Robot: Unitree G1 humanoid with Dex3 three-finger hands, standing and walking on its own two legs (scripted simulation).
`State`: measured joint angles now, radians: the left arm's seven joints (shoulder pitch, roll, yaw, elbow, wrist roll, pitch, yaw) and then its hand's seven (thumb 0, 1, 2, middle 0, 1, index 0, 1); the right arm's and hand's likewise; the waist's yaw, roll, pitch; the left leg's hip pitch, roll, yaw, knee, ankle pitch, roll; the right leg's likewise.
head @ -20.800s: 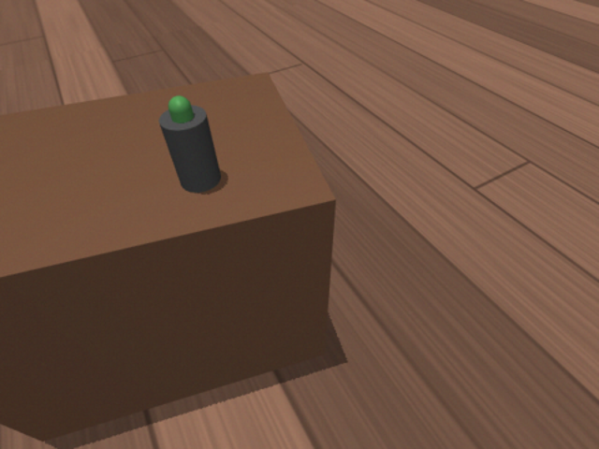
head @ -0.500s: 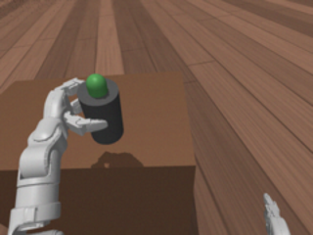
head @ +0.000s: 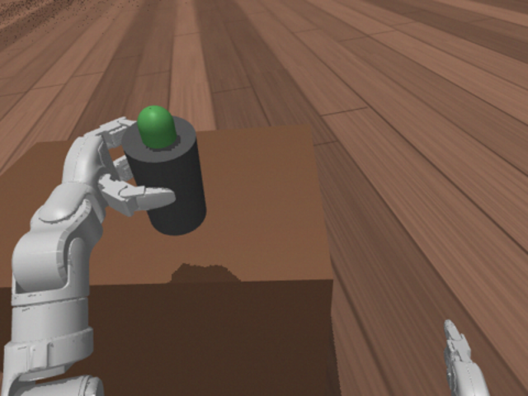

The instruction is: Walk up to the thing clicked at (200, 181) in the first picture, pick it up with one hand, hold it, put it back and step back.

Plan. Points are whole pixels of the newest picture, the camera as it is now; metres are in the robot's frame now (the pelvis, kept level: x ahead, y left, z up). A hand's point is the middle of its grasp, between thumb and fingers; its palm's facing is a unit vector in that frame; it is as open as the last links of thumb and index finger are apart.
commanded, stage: lift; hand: left
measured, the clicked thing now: (167, 169) +0.35 +0.13 +0.24
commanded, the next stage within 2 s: hold in 0.14 s
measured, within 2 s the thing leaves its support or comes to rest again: neither
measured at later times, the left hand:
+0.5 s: hand (130, 153) +0.35 +0.16 +0.28, palm faces +0.03 -1.00 -0.08, open 11.2 cm
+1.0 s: hand (138, 153) +0.34 +0.15 +0.28, palm faces +0.01 -1.00 -0.07, open 11.2 cm
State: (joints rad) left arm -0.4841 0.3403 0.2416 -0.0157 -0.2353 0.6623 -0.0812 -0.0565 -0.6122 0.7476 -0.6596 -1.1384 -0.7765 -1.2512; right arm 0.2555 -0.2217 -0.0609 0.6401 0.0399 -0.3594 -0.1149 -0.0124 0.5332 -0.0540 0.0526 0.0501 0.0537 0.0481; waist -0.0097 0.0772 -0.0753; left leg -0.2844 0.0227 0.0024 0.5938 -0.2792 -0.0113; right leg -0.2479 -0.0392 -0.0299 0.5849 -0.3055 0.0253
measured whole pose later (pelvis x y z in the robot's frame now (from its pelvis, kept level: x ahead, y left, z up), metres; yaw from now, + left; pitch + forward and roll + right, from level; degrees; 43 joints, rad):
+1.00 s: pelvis -0.01 +0.00 +0.00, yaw +0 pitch -2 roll +0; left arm -0.57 0.35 0.26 -0.06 -0.27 0.81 -0.08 -0.05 -0.61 0.76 -0.68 -1.11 -0.79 -1.22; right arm 0.24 -0.22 -0.06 0.67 0.07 -0.40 -0.09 -0.01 0.52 -0.06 0.05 0.05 0.05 0.05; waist 0.00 0.09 -0.10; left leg -0.31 0.02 0.01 0.62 -0.28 -0.01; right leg -0.28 -0.04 -0.02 0.62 -0.31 0.03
